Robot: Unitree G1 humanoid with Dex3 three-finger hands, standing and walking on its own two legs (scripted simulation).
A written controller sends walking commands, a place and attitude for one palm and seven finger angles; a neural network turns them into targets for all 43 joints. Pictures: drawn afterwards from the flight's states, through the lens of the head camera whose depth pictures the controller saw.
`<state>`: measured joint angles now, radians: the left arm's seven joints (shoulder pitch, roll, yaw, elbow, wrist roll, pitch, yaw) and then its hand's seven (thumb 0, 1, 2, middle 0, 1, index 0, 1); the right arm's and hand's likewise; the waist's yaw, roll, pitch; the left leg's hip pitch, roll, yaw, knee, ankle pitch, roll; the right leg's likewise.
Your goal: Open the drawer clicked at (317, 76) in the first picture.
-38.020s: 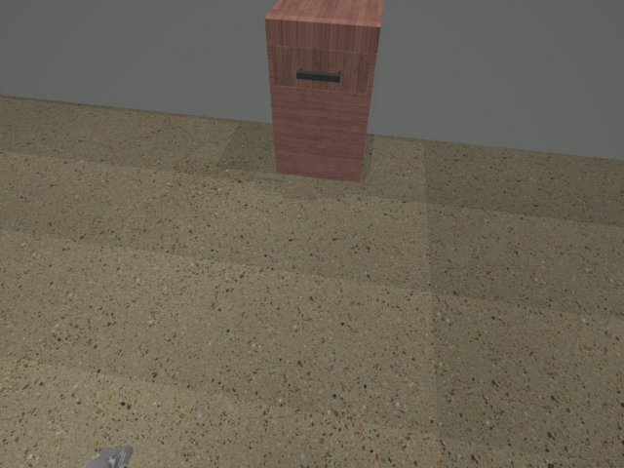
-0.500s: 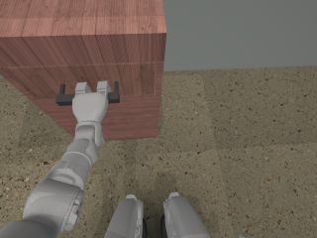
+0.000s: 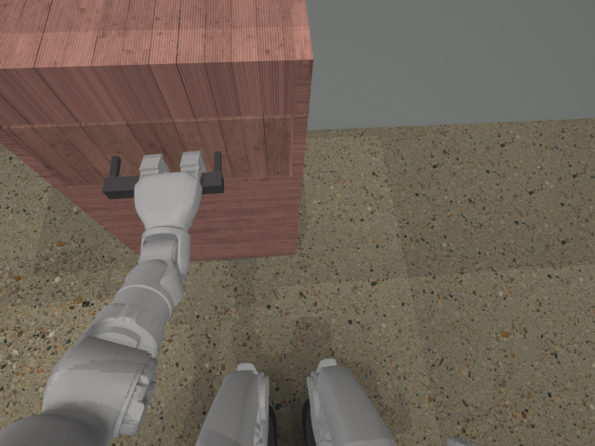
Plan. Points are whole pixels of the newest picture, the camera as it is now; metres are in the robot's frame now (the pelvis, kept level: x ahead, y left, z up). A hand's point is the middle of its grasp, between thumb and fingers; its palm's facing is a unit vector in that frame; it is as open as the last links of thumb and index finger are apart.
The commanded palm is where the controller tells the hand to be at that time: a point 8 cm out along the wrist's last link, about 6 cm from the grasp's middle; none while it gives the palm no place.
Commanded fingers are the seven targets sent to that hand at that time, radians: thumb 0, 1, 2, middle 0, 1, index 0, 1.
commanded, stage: close the thumb around the handle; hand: left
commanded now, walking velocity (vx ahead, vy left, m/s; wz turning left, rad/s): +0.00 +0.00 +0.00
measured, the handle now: (166, 173) +0.51 +0.19 -0.06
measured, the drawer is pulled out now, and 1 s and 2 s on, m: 0.00 0.02 0.09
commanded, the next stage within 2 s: pull the drawer open in 0.14 s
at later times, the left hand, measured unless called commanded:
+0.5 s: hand (181, 217) +0.44 +0.17 -0.08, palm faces -0.07 -0.06 -1.00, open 6.3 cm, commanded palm +0.40 +0.17 -0.03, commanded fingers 0.00 0.90 0.90 -0.40 -1.35 -0.40 -1.35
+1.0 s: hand (181, 228) +0.43 +0.16 -0.08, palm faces -0.06 -0.07 -1.00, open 6.3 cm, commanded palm +0.38 +0.17 -0.03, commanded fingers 0.00 0.90 0.90 -0.40 -1.35 -0.40 -1.35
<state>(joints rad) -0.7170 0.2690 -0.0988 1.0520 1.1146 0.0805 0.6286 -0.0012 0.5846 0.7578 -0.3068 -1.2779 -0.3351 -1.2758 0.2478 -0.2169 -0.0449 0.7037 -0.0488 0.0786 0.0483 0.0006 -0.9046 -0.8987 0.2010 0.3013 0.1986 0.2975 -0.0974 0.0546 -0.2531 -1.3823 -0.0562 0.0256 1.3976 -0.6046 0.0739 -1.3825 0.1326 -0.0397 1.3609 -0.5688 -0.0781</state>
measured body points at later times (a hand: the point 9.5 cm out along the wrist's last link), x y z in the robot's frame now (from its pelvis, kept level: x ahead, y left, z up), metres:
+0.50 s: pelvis +0.01 +0.00 +0.01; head +0.17 +0.00 +0.43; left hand +0.44 +0.17 -0.02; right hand +0.07 -0.26 -0.14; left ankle +0.01 +0.08 -0.59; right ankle +0.02 -0.08 -0.59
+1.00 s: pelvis +0.02 +0.00 +0.01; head +0.18 +0.00 +0.43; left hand +0.42 +0.17 -0.03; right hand +0.11 -0.25 -0.13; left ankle +0.01 +0.08 -0.59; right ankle +0.02 -0.07 -0.59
